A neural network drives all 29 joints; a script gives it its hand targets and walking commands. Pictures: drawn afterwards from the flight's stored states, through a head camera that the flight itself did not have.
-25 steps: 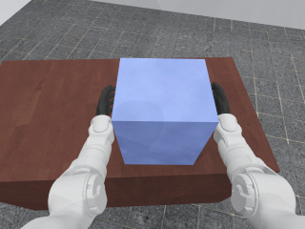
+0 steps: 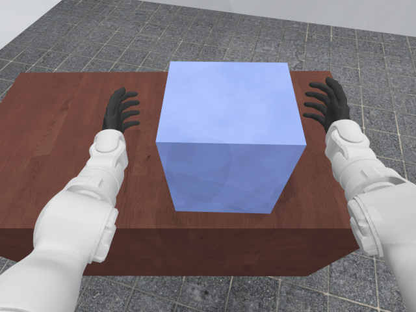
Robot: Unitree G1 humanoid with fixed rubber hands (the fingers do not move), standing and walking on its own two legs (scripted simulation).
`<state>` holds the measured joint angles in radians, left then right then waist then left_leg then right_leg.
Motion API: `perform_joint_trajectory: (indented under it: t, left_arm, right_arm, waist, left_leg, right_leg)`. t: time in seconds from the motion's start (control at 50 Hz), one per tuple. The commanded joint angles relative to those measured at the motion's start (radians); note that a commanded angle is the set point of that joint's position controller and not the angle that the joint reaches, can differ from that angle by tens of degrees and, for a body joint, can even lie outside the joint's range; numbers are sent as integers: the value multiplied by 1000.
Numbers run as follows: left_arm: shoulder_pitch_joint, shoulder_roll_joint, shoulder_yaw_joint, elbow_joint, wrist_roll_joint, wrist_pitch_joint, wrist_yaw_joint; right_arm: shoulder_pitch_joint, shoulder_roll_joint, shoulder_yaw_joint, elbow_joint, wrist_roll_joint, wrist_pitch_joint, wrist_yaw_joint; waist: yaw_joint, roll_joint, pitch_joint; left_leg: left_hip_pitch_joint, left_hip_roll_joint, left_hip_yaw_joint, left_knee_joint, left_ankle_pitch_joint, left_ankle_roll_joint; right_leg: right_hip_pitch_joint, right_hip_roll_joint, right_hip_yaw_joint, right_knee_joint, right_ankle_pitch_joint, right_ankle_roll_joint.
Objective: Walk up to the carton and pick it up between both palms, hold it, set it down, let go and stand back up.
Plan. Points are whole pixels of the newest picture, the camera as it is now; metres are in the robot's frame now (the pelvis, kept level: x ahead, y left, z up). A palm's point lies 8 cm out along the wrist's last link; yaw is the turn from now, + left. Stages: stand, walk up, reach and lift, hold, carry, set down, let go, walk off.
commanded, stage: set down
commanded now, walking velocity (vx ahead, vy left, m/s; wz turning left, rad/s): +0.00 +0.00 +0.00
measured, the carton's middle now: (225, 144) +0.46 +0.00 +0.02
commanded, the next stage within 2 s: none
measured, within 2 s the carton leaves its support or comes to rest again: neither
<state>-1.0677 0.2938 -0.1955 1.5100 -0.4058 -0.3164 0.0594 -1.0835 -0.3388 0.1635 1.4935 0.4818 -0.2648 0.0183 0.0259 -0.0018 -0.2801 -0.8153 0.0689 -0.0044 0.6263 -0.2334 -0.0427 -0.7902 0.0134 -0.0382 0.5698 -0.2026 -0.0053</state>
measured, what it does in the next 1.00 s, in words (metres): stands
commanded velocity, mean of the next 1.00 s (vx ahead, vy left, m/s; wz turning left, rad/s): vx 0.00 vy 0.00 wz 0.00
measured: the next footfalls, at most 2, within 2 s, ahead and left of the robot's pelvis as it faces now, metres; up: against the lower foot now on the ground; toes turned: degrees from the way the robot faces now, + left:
none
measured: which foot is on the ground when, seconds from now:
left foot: down 0.00-1.00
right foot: down 0.00-1.00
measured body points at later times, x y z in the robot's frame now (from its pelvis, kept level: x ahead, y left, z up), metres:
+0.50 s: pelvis +0.00 -0.01 +0.02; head +0.04 +0.01 +0.46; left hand +0.47 +0.23 +0.18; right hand +0.49 -0.19 +0.19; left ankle +0.01 +0.14 -0.72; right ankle +0.02 -0.12 -0.72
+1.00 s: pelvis +0.01 +0.00 +0.03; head +0.03 +0.01 +0.48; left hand +0.43 +0.22 +0.15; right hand +0.45 -0.19 +0.16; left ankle +0.01 +0.14 -0.72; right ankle +0.02 -0.12 -0.72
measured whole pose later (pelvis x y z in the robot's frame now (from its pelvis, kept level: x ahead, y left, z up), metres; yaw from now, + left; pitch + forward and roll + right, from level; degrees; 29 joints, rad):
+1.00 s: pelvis +0.01 +0.00 +0.03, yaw +0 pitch +5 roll -1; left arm -0.79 0.31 0.06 0.85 -0.17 0.22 0.01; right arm -0.86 -0.34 0.13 1.03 0.45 0.09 -0.07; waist 0.02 -0.01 -0.07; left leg -0.27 0.07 0.02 0.35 -0.16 -0.04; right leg -0.25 0.02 -0.03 0.29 -0.13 0.00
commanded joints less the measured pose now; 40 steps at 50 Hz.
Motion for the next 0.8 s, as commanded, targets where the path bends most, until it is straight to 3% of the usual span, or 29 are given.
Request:
perform_joint_trajectory:
  t: [0.0, 0.12, 0.2, 0.3, 0.4, 0.5, 0.66, 0.78]
  left_arm:
    - [-549, 139, 12, -205, -16, 17, -11]
    - [-538, 212, 92, -191, 28, 87, -19]
    - [-556, 216, 99, -185, 43, 131, -15]
    - [-609, 199, 61, -202, 23, 177, -6]
    - [-654, 182, 29, -256, 8, 231, 1]
    - [-642, 186, 56, -349, 37, 314, 3]
    - [-507, 215, 164, -506, 118, 478, -14]
    - [-321, 206, 236, -614, 186, 524, -40]
  right_arm:
    - [-489, -169, 6, -217, 12, 20, 12]
    - [-521, -158, 18, -271, 2, 92, -22]
    - [-532, -161, 4, -268, -11, 138, -45]
    - [-551, -174, -32, -251, -31, 191, -53]
    - [-578, -202, -66, -238, -35, 233, -48]
    - [-587, -232, -62, -251, -8, 272, -42]
    - [-525, -226, -18, -338, 31, 356, -54]
    - [-365, -181, -6, -436, 24, 375, -71]
  waist:
    - [3, -4, -688]
    - [27, -104, -625]
    - [16, -94, -558]
    - [-14, -35, -504]
    - [-37, 47, -503]
    - [-32, 85, -522]
    - [-5, 24, -406]
    - [12, -25, -299]
  left_leg:
    - [360, -63, 65, 4, 351, -22]
    - [183, -85, 74, -85, 226, 29]
    - [210, -83, 72, -137, 178, 28]
    - [315, -71, 66, -166, 147, 9]
    - [453, -62, 54, -158, 219, -24]
    - [582, -63, 45, -136, 375, -49]
    - [654, -77, 43, -179, 456, -26]
    - [670, -84, 54, -231, 445, -2]
  right_leg:
    - [320, 30, -23, -2, 312, 39]
    - [583, 8, 31, -7, 375, 70]
    - [606, 6, 37, -50, 323, 64]
    - [527, 13, 16, -103, 221, 40]
    - [452, 29, -13, -139, 215, 16]
    - [461, 47, -29, -161, 318, 14]
    - [608, 53, -18, -198, 426, 44]
    - [727, 49, -1, -227, 439, 55]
